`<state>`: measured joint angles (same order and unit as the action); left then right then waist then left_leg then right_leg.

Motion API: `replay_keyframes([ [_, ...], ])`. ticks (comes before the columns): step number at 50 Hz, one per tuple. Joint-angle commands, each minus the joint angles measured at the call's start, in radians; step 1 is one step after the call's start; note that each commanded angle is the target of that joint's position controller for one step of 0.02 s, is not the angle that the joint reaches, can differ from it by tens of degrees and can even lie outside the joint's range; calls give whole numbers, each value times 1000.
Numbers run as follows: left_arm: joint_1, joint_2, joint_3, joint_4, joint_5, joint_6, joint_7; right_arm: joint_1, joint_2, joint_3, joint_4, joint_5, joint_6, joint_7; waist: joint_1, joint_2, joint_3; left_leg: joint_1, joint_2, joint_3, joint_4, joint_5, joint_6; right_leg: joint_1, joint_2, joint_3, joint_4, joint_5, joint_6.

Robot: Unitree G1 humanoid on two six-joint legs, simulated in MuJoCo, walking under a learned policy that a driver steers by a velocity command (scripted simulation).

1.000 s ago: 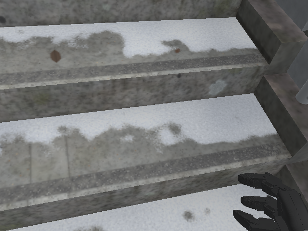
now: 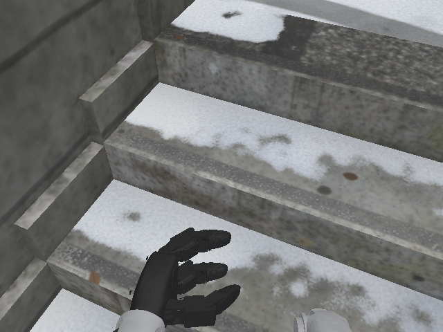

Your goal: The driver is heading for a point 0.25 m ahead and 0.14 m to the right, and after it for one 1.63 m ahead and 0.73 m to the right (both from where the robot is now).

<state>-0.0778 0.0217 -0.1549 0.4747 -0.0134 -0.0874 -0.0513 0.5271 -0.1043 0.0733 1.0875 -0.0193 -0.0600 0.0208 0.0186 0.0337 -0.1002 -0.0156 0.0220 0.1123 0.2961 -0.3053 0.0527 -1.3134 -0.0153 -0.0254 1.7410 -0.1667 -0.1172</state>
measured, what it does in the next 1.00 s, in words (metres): climbs, turning right: right foot 0.15 m higher, then left foot 0.15 m higher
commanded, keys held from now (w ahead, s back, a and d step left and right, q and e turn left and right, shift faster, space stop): w+e+shift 0.06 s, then e+shift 0.66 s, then shift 0.28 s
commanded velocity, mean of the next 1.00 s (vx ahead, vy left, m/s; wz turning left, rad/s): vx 0.29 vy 0.00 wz -0.74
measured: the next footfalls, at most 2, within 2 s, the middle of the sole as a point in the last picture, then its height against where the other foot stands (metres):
right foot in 0.08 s outside the picture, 0.15 m higher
left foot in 0.40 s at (238, 279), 0.15 m higher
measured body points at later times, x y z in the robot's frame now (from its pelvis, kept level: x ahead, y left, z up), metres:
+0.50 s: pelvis +0.35 -0.05 +0.22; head +0.37 -0.07 +0.67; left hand +0.55 +0.16 +0.11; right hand +0.47 -0.33 +0.16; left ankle +0.51 +0.02 -0.44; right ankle +0.17 -0.11 -0.33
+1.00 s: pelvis +0.45 -0.15 +0.28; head +0.44 -0.19 +0.73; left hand +0.73 -0.10 +0.20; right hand +0.40 -0.45 +0.18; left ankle +0.49 +0.00 -0.23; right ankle +0.42 -0.25 -0.44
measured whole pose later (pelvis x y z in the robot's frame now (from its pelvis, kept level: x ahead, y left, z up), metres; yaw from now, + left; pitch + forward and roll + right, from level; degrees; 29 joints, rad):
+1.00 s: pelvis +0.45 -0.15 +0.28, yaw -47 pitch +3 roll +1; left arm 0.22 0.19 0.01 0.60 0.02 0.04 0.01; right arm 0.12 -0.23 -0.04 0.69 0.00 -0.02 -0.04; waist 0.02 0.06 -0.02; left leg -0.68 0.02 -0.01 1.77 -0.35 -0.10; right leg -0.43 0.03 -0.03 0.62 -0.24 -0.07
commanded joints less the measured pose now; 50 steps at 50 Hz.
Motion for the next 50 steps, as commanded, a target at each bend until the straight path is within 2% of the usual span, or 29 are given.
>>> replay_keyframes([
  [1,119,242,99,-9,15,-1,18,-113,-416,-86,-125,19,-44,-49,168,210,-209,-138,175,34,22,1937,89,843,90,-230,-347,-264,2],
  [3,258,322,150,57,0,15,2,-186,-423,-111,-177,-36,-3,-71,210,224,-211,166,248,-10,413,2144,98,819,128,-143,-702,-417,-52],
  [4,427,391,174,143,30,23,-7,-305,-392,-121,-278,-38,-20,-80,251,83,-172,-36,192,-72,766,1763,96,1037,83,134,-974,-185,-107],
  [5,472,460,180,227,75,38,-1,-378,-161,-70,-403,-64,-72,-38,98,-494,-40,-526,-150,-130,1304,189,8,1184,-66,633,-1276,366,-233],
  [6,426,328,154,217,86,39,24,-285,-100,-64,-444,-34,-118,12,23,-477,-136,-766,-171,-311,1671,74,16,1276,-169,944,-1401,194,-293],
  [7,507,244,143,270,62,37,24,-368,-101,-61,-487,-7,-132,38,37,-245,2,-949,-155,-289,1809,64,32,1236,-177,905,-1384,97,-247],
  [9,499,205,146,325,29,48,18,-480,-6,-20,-571,-35,-113,39,-30,15,167,-1181,-125,-206,2000,-48,33,1116,-89,640,-1304,116,-157],
  [12,355,163,144,319,23,55,18,-447,31,26,-633,-13,-97,34,-154,42,213,-1130,-40,-115,1799,-77,10,825,19,365,-1368,193,-59],
  [15,425,242,166,340,13,55,64,-623,53,64,-745,-60,-105,12,-95,-21,139,-993,-43,33,1518,-58,-49,739,68,344,-1407,494,-27],
  [17,489,374,220,326,-31,106,94,-740,-7,59,-861,-81,-99,-26,-100,-9,-56,-493,-55,86,910,-130,-58,715,85,318,-1502,753,-4],
  [18,584,366,227,340,-14,101,115,-714,-59,20,-862,-57,-85,-62,-108,-54,-214,-215,-130,94,845,-26,-80,741,98,373,-1415,1125,37],
  [19,475,475,259,295,-23,78,111,-480,-196,-48,-796,-20,-75,-79,-234,-247,-337,-122,-160,22,740,-1,-56,924,61,449,-1277,1635,14],
  [20,263,511,273,214,-4,57,103,-182,-328,-110,-688,6,-69,-92,-357,-297,-424,-10,-64,-178,547,132,4,1040,45,461,-1056,1583,28],
  [21,142,342,232,127,35,37,82,17,-418,-130,-550,-27,-58,-91,-319,230,-530,263,222,-569,339,633,138,852,201,309,-564,395,62],
  [22,370,300,220,152,60,14,29,-130,-306,-107,-599,-72,-46,-111,-186,519,-688,322,495,-1179,179,737,337,639,263,377,32,-260,126],
  [23,388,321,233,147,38,21,-6,-259,-214,-96,-630,-24,-20,-113,-132,351,-456,164,470,-1068,169,531,318,517,199,283,192,-291,150],
  [25,271,198,186,85,19,89,13,-352,-110,-92,-532,9,6,-121,-33,-24,4,-224,327,-579,210,95,161,350,91,136,250,-257,142],
  [27,336,215,183,98,-12,128,23,-429,-55,-92,-476,2,6,-122,53,-69,150,-480,245,-321,200,-7,79,442,6,127,208,-213,135],
  [30,262,163,148,25,-9,110,49,-407,-77,-102,-397,9,32,-112,64,-7,166,-489,250,-132,156,173,79,384,-39,86,38,-52,159],
  [33,182,159,123,-42,-15,124,59,-393,-232,-145,-395,7,69,-120,59,108,63,-401,217,8,94,244,95,549,-64,9,-473,-89,192],
  [36,194,286,185,-27,-25,155,67,-504,-326,-174,-467,12,48,-102,59,119,-47,-389,310,36,73,226,67,837,-68,-43,-634,7,175],
  [39,213,295,209,-23,-11,167,63,-489,-325,-182,-461,19,44,-73,50,101,-33,-312,356,10,135,213,36,955,-58,-54,-885,7,105],
  [41,287,322,250,32,-4,140,63,-332,-248,-160,-385,38,70,-48,23,-50,21,-218,201,107,435,211,-21,1037,62,-101,-1305,35,51],
  [42,356,414,271,26,23,128,59,-333,-216,-150,-427,2,64,-52,16,-271,34,-559,111,96,820,-209,-91,1269,-122,202,-1237,582,-18],
  [43,339,472,258,-17,64,116,61,-311,-183,-128,-463,1,39,-48,-4,-359,-176,-738,-17,-93,1273,-300,-167,1362,-371,629,-1313,747,-257],
  [44,309,449,249,-25,84,95,52,-319,-190,-132,-436,35,18,-39,12,-221,-248,-794,-4,-199,1455,-254,-168,1314,-426,717,-1402,501,-329],
  [45,286,387,233,5,71,93,49,-357,-192,-131,-423,48,9,-34,5,-146,-153,-835,17,-212,1544,-193,-155,1240,-377,615,-1387,367,-279],
  [47,204,306,202,14,11,105,55,-389,-186,-122,-452,18,24,-64,-29,-75,-52,-840,35,-206,1562,-84,-155,1149,-280,458,-1344,263,-174],
  [50,199,258,179,22,45,97,72,-376,-187,-121,-471,16,40,-70,-34,-65,-52,-776,23,-206,1542,34,-151,1116,-216,359,-1342,256,-158],
])
Keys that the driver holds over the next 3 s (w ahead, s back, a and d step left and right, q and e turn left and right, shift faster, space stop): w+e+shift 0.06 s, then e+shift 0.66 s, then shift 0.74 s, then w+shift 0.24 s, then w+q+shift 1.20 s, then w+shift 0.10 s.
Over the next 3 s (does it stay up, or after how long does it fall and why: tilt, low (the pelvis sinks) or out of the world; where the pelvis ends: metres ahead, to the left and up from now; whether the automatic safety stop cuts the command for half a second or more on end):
stays up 1.15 -0.74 0.58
